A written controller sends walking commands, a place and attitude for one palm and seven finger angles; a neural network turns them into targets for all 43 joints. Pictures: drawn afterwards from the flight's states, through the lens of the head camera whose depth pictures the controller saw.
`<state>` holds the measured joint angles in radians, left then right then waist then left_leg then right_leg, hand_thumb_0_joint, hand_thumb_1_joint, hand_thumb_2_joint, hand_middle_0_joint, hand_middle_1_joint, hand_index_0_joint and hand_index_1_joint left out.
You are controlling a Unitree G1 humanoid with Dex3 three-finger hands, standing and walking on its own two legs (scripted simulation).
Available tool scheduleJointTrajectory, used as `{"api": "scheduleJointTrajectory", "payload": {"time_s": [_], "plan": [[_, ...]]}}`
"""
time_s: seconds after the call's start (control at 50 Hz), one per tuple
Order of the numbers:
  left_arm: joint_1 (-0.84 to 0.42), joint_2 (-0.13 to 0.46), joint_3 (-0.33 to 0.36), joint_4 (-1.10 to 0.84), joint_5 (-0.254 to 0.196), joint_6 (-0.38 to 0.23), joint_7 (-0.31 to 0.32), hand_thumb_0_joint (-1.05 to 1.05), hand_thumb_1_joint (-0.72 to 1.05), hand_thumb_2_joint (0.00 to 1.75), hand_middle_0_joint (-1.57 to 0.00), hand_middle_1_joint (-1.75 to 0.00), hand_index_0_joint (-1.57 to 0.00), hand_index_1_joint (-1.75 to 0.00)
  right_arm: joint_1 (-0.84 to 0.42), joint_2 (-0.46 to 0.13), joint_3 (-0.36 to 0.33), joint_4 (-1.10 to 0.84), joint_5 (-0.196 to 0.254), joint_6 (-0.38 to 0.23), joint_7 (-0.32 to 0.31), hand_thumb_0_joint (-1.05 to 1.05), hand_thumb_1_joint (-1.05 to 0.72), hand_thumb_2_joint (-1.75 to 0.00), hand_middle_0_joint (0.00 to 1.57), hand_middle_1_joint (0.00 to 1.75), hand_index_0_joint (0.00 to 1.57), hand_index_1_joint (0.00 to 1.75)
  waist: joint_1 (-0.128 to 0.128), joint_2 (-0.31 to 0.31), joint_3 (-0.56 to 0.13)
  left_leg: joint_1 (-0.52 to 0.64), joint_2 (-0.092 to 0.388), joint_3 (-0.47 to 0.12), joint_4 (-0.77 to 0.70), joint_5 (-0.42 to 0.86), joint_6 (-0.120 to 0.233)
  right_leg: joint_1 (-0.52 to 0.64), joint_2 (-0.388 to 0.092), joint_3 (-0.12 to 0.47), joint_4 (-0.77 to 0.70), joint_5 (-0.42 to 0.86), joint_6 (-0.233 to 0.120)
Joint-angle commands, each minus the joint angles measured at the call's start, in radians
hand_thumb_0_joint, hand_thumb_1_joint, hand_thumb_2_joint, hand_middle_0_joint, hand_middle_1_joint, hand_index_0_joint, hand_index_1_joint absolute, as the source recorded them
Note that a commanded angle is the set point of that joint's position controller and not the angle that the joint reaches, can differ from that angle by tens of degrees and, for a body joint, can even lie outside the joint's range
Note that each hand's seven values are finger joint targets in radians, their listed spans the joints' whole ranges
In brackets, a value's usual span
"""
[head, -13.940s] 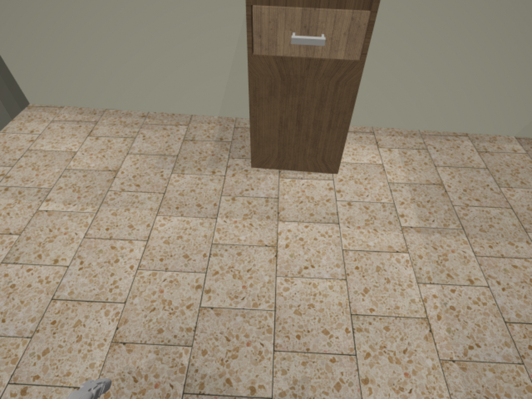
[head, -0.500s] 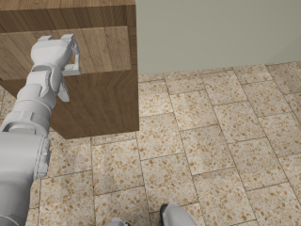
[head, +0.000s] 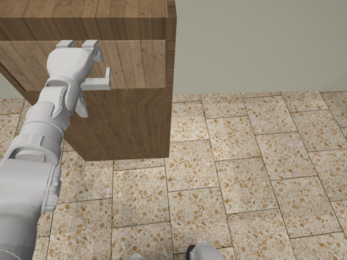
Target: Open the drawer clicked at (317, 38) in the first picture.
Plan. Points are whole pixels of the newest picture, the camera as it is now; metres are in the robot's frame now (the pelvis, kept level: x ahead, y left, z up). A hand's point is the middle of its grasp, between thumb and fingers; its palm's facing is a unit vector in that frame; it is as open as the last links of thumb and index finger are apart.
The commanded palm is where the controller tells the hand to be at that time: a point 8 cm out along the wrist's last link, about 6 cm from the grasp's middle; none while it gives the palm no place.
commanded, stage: move the hooked fingers above the handle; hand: left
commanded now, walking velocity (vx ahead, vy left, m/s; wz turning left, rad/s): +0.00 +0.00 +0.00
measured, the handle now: (86, 77) +0.59 +0.20 +0.00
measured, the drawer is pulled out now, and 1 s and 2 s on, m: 0.00 0.00 0.00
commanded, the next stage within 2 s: lift the fingers back up to retry in 0.62 s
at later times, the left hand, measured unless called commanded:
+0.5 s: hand (71, 74) +0.54 +0.21 +0.06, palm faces +0.03 +0.02 -1.00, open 13.8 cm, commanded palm +0.52 +0.21 +0.10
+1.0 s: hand (85, 75) +0.55 +0.18 +0.06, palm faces +0.01 +0.04 -1.00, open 13.7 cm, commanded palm +0.52 +0.19 +0.10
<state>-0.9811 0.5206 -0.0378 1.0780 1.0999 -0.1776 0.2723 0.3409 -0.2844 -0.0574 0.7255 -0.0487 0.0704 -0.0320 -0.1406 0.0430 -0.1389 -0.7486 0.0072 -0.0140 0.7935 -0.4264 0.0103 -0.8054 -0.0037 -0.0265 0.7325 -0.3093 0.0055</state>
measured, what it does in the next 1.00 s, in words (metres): stands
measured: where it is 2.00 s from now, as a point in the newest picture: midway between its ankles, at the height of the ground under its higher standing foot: outside the picture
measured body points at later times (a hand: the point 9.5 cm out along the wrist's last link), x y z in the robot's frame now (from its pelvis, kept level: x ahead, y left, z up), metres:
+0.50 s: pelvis -0.01 +0.01 -0.01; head +0.12 -0.01 +0.42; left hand +0.54 +0.21 +0.12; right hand -0.05 -0.27 -0.13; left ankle -0.04 +0.11 -0.70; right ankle +0.01 -0.13 -0.70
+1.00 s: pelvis -0.01 +0.01 -0.01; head +0.12 +0.00 +0.42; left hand +0.54 +0.18 +0.11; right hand -0.03 -0.27 -0.13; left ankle -0.04 +0.11 -0.70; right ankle +0.01 -0.13 -0.70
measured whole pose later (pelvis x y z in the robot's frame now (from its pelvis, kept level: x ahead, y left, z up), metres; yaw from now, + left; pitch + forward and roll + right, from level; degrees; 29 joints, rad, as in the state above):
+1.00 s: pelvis -0.01 +0.01 -0.01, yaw -2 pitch +24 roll -1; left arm -1.11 0.50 -0.05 1.24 1.14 0.06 0.34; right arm 0.34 -0.28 -0.03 0.72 -0.04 0.10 0.01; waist -0.18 0.07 -0.14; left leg -0.82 0.01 0.02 0.83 -0.43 0.02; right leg -0.88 0.00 0.01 0.76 -0.30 0.02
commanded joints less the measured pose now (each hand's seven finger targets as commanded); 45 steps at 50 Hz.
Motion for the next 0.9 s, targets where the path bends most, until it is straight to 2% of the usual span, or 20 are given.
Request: {"api": "scheduleJointTrajectory", "payload": {"time_s": [0.0,0.04,0.1,0.16,0.2,0.24,0.28,0.3,0.34,0.4,0.42,0.5,0.54,0.58,0.64,0.66,0.7,0.76,0.8,0.88], "plan": [[-0.466,0.298,0.089,-0.035,0.016,0.152,0.127,0.0,-0.5,0.3,-0.3,-1.2,-0.3,-1.2,0.185,-0.156,-0.036,-0.019,-0.001,0.005,0.015,0.0,-0.9,-0.9,0.2,0.3,0.2,0.3,-0.019,0.101,-0.399,0.184,-0.034,0.022,-0.032,0.532,0.008,0.233,0.044,-0.017,-0.004,0.359,-0.034],[-0.454,0.311,0.083,0.004,0.028,0.218,0.115,0.0,-0.5,0.3,-0.3,-1.2,-0.3,-1.2,0.18,-0.164,-0.033,-0.032,0.006,0.016,0.019,0.0,-0.9,-0.9,0.2,0.3,0.2,0.3,-0.015,0.065,-0.457,0.184,-0.034,0.031,-0.032,0.554,0.012,0.293,0.045,-0.011,-0.003,0.407,-0.032],[-0.489,0.225,-0.002,-0.033,0.009,0.24,0.038,0.0,-0.5,0.3,-0.3,-1.2,-0.3,-1.2,0.194,-0.16,-0.048,-0.055,0.02,0.017,0.014,0.0,-0.9,-0.9,0.2,0.3,0.2,0.3,-0.044,0.04,-0.523,0.258,-0.027,0.029,-0.041,0.558,0.02,0.337,0.048,0.001,-0.04,0.43,-0.021],[-0.551,0.19,-0.03,-0.149,-0.042,0.165,-0.054,0.0,-0.5,0.3,-0.3,-1.2,-0.3,-1.2,0.207,-0.157,-0.06,-0.053,0.023,0.009,-0.009,0.0,-0.9,-0.9,0.2,0.3,0.2,0.3,-0.075,0.003,-0.549,0.319,-0.021,0.016,-0.052,0.535,0.033,0.36,0.047,0.015,-0.072,0.43,-0.012],[-0.568,0.241,0.01,-0.216,-0.052,0.088,-0.088,0.0,-0.5,0.3,-0.3,-1.2,-0.3,-1.2,0.209,-0.156,-0.06,-0.049,0.02,0.002,-0.026,0.0,-0.9,-0.9,0.2,0.3,0.2,0.3,-0.068,0.014,-0.533,0.328,-0.023,0.006,-0.056,0.521,0.035,0.347,0.045,0.019,-0.072,0.407,-0.015],[-0.576,0.268,0.037,-0.281,-0.051,0.016,-0.082,0.0,-0.5,0.3,-0.3,-1.2,-0.3,-1.2,0.211,-0.148,-0.06,-0.045,0.015,-0.005,-0.036,0.0,-0.9,-0.9,0.2,0.3,0.2,0.3,-0.054,0.051,-0.535,0.343,-0.026,0.002,-0.051,0.535,0.032,0.319,0.046,0.021,-0.066,0.395,-0.021],[-0.523,0.348,0.113,-0.227,-0.027,-0.013,-0.038,0.0,-0.5,0.3,-0.3,-1.2,-0.3,-1.2,0.212,-0.151,-0.048,-0.024,0.008,-0.005,-0.036,0.0,-0.9,-0.9,0.2,0.3,0.2,0.3,-0.025,0.078,-0.454,0.278,-0.026,-0.005,-0.045,0.525,0.023,0.269,0.045,0.011,-0.039,0.351,-0.032],[-0.521,0.327,0.103,-0.203,-0.018,-0.013,-0.007,0.0,-0.5,0.3,-0.3,-1.2,-0.3,-1.2,0.205,-0.146,-0.042,-0.024,0.003,-0.005,-0.031,0.0,-0.9,-0.9,0.2,0.3,0.2,0.3,-0.031,0.086,-0.418,0.245,-0.028,-0.002,-0.042,0.505,0.023,0.243,0.045,0.006,-0.033,0.333,-0.033],[-0.469,0.44,0.202,-0.139,-0.007,0.021,0.055,0.0,-0.5,0.3,-0.3,-1.2,-0.3,-1.2,0.187,-0.16,-0.03,-0.016,-0.005,0.003,-0.017,0.0,-0.9,-0.9,0.2,0.3,0.2,0.3,0.01,0.075,-0.399,0.153,-0.035,0.011,-0.038,0.479,0.022,0.27,0.042,0.005,-0.007,0.336,-0.037],[-0.384,0.381,0.15,-0.024,0.016,0.131,0.112,0.0,-0.5,0.3,-0.3,-1.2,-0.3,-1.2,0.179,-0.159,-0.023,-0.032,-0.006,0.01,0.009,0.0,-0.9,-0.9,0.2,0.3,0.2,0.3,0.016,0.081,-0.409,0.118,-0.036,0.03,-0.035,0.487,0.015,0.274,0.043,-0.012,0.009,0.351,-0.036],[-0.378,0.384,0.141,0.008,0.022,0.169,0.116,0.0,-0.5,0.3,-0.3,-1.2,-0.3,-1.2,0.181,-0.168,-0.024,-0.035,-0.001,0.013,0.014,0.0,-0.9,-0.9,0.2,0.3,0.2,0.3,0.009,0.04,-0.416,0.109,-0.033,0.035,-0.035,0.472,0.016,0.285,0.044,-0.012,0.005,0.352,-0.033],[-0.437,0.289,0.028,0.042,0.013,0.247,0.032,0.0,-0.5,0.3,-0.3,-1.2,-0.3,-1.2,0.217,-0.175,-0.039,-0.043,0.029,0.019,0.013,0.0,-0.9,-0.9,0.2,0.3,0.2,0.3,-0.039,-0.028,-0.466,0.165,-0.024,0.037,-0.055,0.449,0.025,0.325,0.049,-0.002,-0.041,0.367,-0.02],[-0.532,0.228,-0.023,-0.048,-0.026,0.204,-0.04,0.0,-0.5,0.3,-0.3,-1.2,-0.3,-1.2,0.233,-0.171,-0.053,-0.043,0.033,0.008,-0.001,0.0,-0.9,-0.9,0.2,0.3,0.2,0.3,-0.084,-0.042,-0.491,0.231,-0.018,0.023,-0.06,0.443,0.033,0.325,0.049,0.007,-0.068,0.363,-0.013],[-0.591,0.197,-0.046,-0.162,-0.06,0.121,-0.101,0.0,-0.5,0.3,-0.3,-1.2,-0.3,-1.2,0.237,-0.166,-0.064,-0.033,0.029,-0.006,-0.018,0.0,-0.9,-0.9,0.2,0.3,0.2,0.3,-0.097,0.0,-0.521,0.309,-0.019,0.007,-0.057,0.452,0.037,0.299,0.049,0.016,-0.08,0.347,-0.013],[-0.658,0.246,0.0,-0.332,-0.074,-0.013,-0.117,0.0,-0.5,0.3,-0.3,-1.2,-0.3,-1.2,0.244,-0.16,-0.07,-0.025,0.015,-0.023,-0.041,0.0,-0.9,-0.9,0.2,0.3,0.2,0.3,-0.079,0.101,-0.579,0.418,-0.016,-0.017,-0.032,0.554,0.024,0.226,0.05,0.014,-0.059,0.337,-0.022],[-0.642,0.228,-0.008,-0.316,-0.064,-0.034,-0.098,0.0,-0.5,0.3,-0.3,-1.2,-0.3,-1.2,0.249,-0.152,-0.069,-0.016,0.012,-0.029,-0.042,0.0,-0.9,-0.9,0.2,0.3,0.2,0.3,-0.074,0.163,-0.555,0.431,-0.014,-0.023,-0.024,0.588,0.013,0.174,0.049,0.008,-0.05,0.315,-0.027],[-0.587,0.195,-0.008,-0.219,-0.033,-0.036,-0.05,0.0,-0.5,0.3,-0.3,-1.2,-0.3,-1.2,0.259,-0.145,-0.062,0.01,0.006,-0.028,-0.032,0.0,-0.9,-0.9,0.2,0.3,0.2,0.3,-0.071,0.179,-0.433,0.396,-0.004,-0.037,-0.005,0.635,-0.013,0.074,0.055,-0.019,-0.031,0.268,-0.035],[-0.503,0.276,0.082,-0.053,-0.01,0.035,0.049,0.0,-0.5,0.3,-0.3,-1.2,-0.3,-1.2,0.245,-0.155,-0.041,0.012,-0.005,-0.014,-0.007,0.0,-0.9,-0.9,0.2,0.3,0.2,0.3,-0.046,0.112,-0.359,0.241,-0.012,-0.021,-0.004,0.591,-0.006,0.102,0.055,-0.03,0.0,0.278,-0.038],[-0.458,0.274,0.082,0.023,0.0,0.12,0.095,0.0,-0.5,0.3,-0.3,-1.2,-0.3,-1.2,0.227,-0.159,-0.03,-0.008,-0.005,-0.004,0.011,0.0,-0.9,-0.9,0.2,0.3,0.2,0.3,-0.032,0.094,-0.362,0.167,-0.022,-0.001,-0.015,0.547,0.001,0.148,0.053,-0.033,0.012,0.298,-0.04],[-0.529,0.264,0.041,0.018,0.046,0.254,0.113,0.0,-0.5,0.3,-0.3,-1.2,-0.3,-1.2,0.226,-0.166,-0.034,-0.034,0.006,0.012,0.03,0.0,-0.9,-0.9,0.2,0.3,0.2,0.3,-0.038,0.087,-0.488,0.2,-0.015,0.013,-0.011,0.603,0.006,0.231,0.055,-0.024,0.014,0.379,-0.033]]}}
